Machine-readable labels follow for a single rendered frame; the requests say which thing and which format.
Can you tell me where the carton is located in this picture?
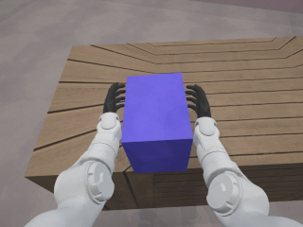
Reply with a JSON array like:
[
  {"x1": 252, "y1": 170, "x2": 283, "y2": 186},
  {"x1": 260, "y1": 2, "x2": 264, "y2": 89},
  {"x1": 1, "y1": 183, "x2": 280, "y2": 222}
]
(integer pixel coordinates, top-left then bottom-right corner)
[{"x1": 121, "y1": 73, "x2": 193, "y2": 173}]

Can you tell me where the left robot forearm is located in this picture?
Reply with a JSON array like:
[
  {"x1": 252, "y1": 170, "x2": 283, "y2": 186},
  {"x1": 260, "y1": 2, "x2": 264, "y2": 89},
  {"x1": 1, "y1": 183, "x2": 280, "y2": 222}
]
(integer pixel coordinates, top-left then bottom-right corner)
[{"x1": 54, "y1": 112, "x2": 122, "y2": 197}]

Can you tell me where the right robot forearm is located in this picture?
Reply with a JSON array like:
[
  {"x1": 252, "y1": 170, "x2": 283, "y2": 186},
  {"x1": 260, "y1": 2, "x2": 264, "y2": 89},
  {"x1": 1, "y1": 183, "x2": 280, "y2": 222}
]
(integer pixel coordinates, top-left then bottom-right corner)
[{"x1": 193, "y1": 116, "x2": 252, "y2": 189}]

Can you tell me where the robot left upper arm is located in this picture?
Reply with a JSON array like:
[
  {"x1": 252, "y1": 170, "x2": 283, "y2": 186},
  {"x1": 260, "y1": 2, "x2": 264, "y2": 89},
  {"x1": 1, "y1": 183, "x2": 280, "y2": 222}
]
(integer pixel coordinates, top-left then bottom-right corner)
[{"x1": 24, "y1": 161, "x2": 115, "y2": 227}]

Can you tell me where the left robot hand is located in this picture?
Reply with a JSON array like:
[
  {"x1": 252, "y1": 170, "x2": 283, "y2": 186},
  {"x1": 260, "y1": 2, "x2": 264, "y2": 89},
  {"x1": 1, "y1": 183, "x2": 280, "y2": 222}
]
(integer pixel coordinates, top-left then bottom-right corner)
[{"x1": 103, "y1": 82, "x2": 126, "y2": 114}]

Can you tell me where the pedestal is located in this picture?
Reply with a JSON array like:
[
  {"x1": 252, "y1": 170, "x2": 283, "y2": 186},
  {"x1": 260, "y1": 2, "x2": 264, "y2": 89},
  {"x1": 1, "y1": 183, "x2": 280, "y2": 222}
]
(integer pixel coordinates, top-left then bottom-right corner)
[{"x1": 24, "y1": 36, "x2": 303, "y2": 211}]

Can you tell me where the right robot hand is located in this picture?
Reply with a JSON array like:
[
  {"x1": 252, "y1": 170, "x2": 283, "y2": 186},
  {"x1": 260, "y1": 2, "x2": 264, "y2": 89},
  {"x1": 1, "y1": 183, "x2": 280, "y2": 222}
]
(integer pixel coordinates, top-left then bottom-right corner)
[{"x1": 185, "y1": 84, "x2": 212, "y2": 118}]

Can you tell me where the robot right upper arm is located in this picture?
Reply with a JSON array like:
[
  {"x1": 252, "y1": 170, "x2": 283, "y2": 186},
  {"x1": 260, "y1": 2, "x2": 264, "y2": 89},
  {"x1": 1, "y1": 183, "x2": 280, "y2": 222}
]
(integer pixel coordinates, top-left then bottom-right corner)
[{"x1": 206, "y1": 172, "x2": 303, "y2": 227}]

